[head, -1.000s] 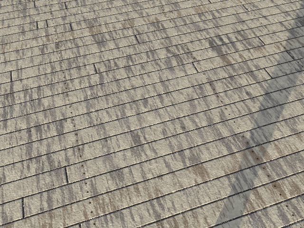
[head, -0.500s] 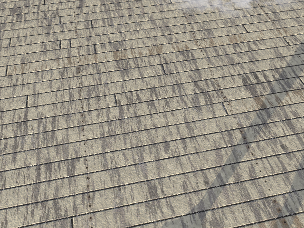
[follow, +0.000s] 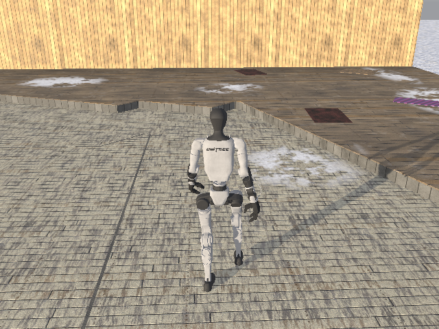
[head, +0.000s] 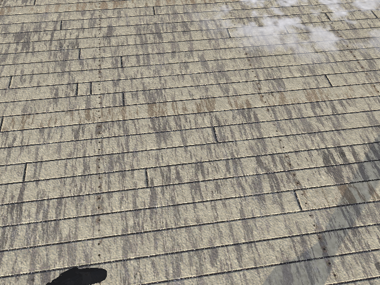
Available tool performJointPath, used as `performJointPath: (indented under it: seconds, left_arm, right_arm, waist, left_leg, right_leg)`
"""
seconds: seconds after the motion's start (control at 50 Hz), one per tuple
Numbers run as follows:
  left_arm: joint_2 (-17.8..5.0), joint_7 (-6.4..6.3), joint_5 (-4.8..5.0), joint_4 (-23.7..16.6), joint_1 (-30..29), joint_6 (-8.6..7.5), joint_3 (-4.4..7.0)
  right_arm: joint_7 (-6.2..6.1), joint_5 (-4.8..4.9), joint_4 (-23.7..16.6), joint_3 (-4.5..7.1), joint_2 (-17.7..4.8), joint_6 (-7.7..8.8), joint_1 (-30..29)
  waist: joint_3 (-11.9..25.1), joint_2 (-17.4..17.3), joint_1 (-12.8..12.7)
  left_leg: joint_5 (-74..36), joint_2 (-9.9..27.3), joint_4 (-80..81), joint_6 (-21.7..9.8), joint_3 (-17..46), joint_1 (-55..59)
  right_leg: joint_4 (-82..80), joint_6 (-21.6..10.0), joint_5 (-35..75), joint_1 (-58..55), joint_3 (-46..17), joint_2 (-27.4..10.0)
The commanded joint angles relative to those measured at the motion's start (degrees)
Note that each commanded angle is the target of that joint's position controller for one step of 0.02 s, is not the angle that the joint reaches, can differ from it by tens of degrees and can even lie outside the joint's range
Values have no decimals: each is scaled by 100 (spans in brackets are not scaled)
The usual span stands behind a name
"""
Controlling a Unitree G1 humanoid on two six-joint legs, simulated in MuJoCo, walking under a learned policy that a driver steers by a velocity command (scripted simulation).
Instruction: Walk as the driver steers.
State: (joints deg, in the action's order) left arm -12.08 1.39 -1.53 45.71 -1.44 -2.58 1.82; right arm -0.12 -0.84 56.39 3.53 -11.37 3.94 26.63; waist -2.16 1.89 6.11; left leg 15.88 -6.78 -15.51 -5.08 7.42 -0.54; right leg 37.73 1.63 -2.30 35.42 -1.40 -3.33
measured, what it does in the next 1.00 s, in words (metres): walks ahead, turning left: right foot, then left foot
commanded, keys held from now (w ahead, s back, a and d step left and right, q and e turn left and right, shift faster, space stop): w+q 0.40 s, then q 0.54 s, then no key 0.06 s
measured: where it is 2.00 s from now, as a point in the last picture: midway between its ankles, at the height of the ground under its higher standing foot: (114, 246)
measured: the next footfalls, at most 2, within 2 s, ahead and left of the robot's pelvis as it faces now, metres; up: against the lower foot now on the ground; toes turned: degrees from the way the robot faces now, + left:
right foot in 0.10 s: +0.23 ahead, -0.13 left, +0.00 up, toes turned +5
left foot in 0.62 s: +0.41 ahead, +0.13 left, +0.00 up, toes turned +24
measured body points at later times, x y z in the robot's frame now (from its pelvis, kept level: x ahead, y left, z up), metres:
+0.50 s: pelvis +0.25 -0.02 +0.00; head +0.28 -0.02 +0.45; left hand +0.15 +0.22 -0.13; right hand +0.51 -0.19 -0.11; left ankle +0.35 +0.14 -0.69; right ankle +0.19 -0.13 -0.74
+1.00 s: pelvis +0.35 +0.04 +0.00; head +0.37 +0.08 +0.44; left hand +0.33 +0.34 -0.13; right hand +0.57 -0.16 -0.11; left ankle +0.38 +0.11 -0.74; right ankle +0.48 -0.08 -0.68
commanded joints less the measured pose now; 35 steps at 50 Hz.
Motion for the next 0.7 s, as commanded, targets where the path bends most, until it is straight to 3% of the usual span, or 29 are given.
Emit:
performJointPath:
  seconds: [0.02,0.06,0.08,0.1,0.12,0.14,0.16,0.18,0.22,0.24,0.32,0.34,0.4,0.48,0.54,0.58,0.6,0.62,0.64,0.66,0.68,0.7]
  left_arm:
    - [-525,-5,48,-616,-510,-156,88]
    - [-703,-63,68,-453,252,-230,158]
    - [-870,-127,46,-232,1028,-298,234]
    - [-1250,-220,-90,-146,1918,-364,335]
    - [-1783,-254,-252,-198,2202,-316,439]
    - [-1531,-229,-149,-208,1958,-212,442]
    - [-947,-211,-102,-324,1512,-191,306]
    - [-642,-187,-69,-312,1266,-208,221]
    - [-503,-191,-43,-146,1444,-260,163]
    - [-611,-187,-20,-78,1516,-307,192]
    - [-607,-145,66,87,1889,-454,213]
    - [-695,-148,63,115,1950,-451,235]
    - [-677,-138,41,208,2130,-430,230]
    - [-868,-197,88,261,2189,-372,255]
    - [-1060,-275,108,343,2347,-247,305]
    - [-1195,-330,130,339,2324,-124,348]
    - [-1216,-322,165,296,2289,-80,353]
    - [-987,-297,125,103,2529,-67,301]
    - [-571,-263,234,-224,3001,-1,201]
    - [-903,-257,50,-194,2555,69,256]
    - [-763,-250,112,-290,2150,78,217]
    - [-744,-267,75,-275,1962,82,205]
  right_arm:
    - [-85,-37,-302,221,-995,23,172]
    - [-82,-33,-442,278,-1157,36,-176]
    - [-33,-4,-485,286,-1163,66,-280]
    - [18,68,-659,232,-926,110,-316]
    - [0,308,-834,105,-275,93,324]
    - [-44,147,-782,165,-776,15,424]
    - [-26,31,-741,192,-880,-43,36]
    - [43,-11,-802,175,-788,-57,-346]
    - [160,-134,-878,174,-664,-159,-556]
    - [209,-136,-916,159,-600,-235,-494]
    - [322,-146,-1193,130,-584,-352,-1164]
    - [347,-148,-1295,104,-539,-362,-1324]
    - [412,-116,-1511,46,-512,-346,-1930]
    - [469,-127,-1739,-69,-362,-286,-2531]
    - [436,-192,-1789,-36,-495,-276,-2433]
    - [369,-242,-1609,56,-690,-218,-1691]
    - [286,-304,-1391,133,-828,-142,-1012]
    - [186,-317,-1339,269,-1367,-91,-618]
    - [141,-121,-1554,430,-2028,-162,-770]
    - [58,98,-1633,442,-1817,-291,-441]
    - [5,109,-1630,359,-1538,-332,-895]
    - [-9,129,-1630,252,-1176,-363,-1252]
  waist:
    - [-104,-712,-205]
    - [144,-740,-590]
    - [558,-450,-948]
    - [1339,63,-1274]
    - [2103,1352,-1003]
    - [2028,1188,-820]
    - [1088,359,-728]
    - [553,-19,-702]
    - [208,262,-609]
    - [327,554,-531]
    - [151,248,-556]
    - [178,356,-542]
    - [-7,250,-651]
    - [-177,290,-738]
    - [39,479,-718]
    - [473,470,-438]
    - [907,160,-109]
    - [1474,-597,-89]
    - [2320,-1603,-454]
    - [2544,-529,-79]
    - [1745,-472,-228]
    - [1055,-230,-431]
  left_leg:
    - [-2773,1530,-187,-655,1216,66]
    - [-3403,1420,-779,-426,1215,-311]
    - [-3572,1101,-1714,-297,998,-533]
    - [-2511,717,-3146,-176,670,-1238]
    - [1241,-109,-4816,20,-39,-3027]
    - [1493,233,-5591,-45,-131,-3646]
    - [889,556,-5753,-44,-133,-3754]
    - [450,747,-5518,4,-195,-3635]
    - [217,976,-5152,74,-246,-3315]
    - [182,954,-5186,127,-364,-3253]
    - [-341,1069,-5010,194,-416,-3862]
    - [-522,1104,-4839,230,-456,-4001]
    - [-1114,1107,-4032,273,-619,-4094]
    - [-1509,905,-2508,188,-1251,-3202]
    - [-968,612,-2031,-10,-1458,-2744]
    - [-714,275,-1571,-232,-1463,-1952]
    - [-1428,206,-959,-378,-1325,-1014]
    - [-3484,1383,-1272,-630,-91,413]
    - [-6382,3173,-1458,-1904,2425,1842]
    - [-6054,2891,-1215,-1935,2116,1537]
    - [-5342,2660,-993,-1802,1555,815]
    - [-4664,2256,-699,-1460,1168,-39]
  right_leg:
    - [-520,-90,-191,-242,19,207]
    - [-935,-243,-564,-1568,91,428]
    - [-1282,-377,-449,-2618,103,424]
    - [-1384,-642,-1210,-3953,-803,-556]
    - [-1715,-1205,-1539,-5540,-3158,-2206]
    - [-2123,-1452,-2359,-5091,-4217,-2321]
    - [-2264,-1305,-2576,-4209,-3337,-2024]
    - [-2386,-1168,-1933,-3505,-2397,-1680]
    - [-2546,-855,-613,-2876,-1146,-1170]
    - [-2600,-956,-396,-2809,-1041,-1213]
    - [-2778,-987,728,-3001,-221,-1164]
    - [-2826,-1044,668,-3070,-115,-1232]
    - [-2904,-1008,811,-3124,389,-1115]
    - [-2469,-821,2398,-3010,1168,-1009]
    - [-1709,-699,3595,-3521,1335,-1088]
    - [-397,-630,4006,-3647,1407,-1064]
    - [812,-447,3137,-3291,1512,-909]
    - [2429,-230,182,-1964,1508,-641]
    - [4466,55,-3798,-173,1062,386]
    - [4594,68,-3316,21,148,174]
    - [4451,62,-2834,199,56,-5]
    - [3829,53,-2498,92,22,-184]
Over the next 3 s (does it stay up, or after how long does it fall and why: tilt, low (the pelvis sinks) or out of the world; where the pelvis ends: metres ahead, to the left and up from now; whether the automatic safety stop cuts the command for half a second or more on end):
stays up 0.95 0.39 0.00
